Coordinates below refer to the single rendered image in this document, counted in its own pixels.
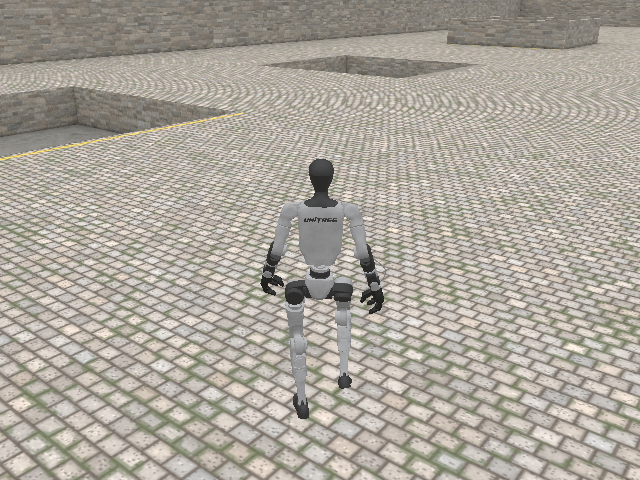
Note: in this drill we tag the robot right upper arm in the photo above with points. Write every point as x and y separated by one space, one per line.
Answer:
352 212

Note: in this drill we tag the robot left foot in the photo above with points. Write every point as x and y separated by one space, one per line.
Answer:
302 410

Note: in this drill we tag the robot left hand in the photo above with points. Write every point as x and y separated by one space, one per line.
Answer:
274 281

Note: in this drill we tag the robot right hand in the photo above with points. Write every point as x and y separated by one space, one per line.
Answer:
377 297

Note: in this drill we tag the robot right forearm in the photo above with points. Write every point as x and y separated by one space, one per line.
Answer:
370 271

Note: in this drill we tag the humanoid robot head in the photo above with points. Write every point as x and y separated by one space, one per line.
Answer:
321 174

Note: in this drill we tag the robot left upper arm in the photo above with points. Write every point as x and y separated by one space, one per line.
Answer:
288 212

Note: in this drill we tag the robot left forearm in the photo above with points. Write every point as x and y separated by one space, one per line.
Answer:
270 263

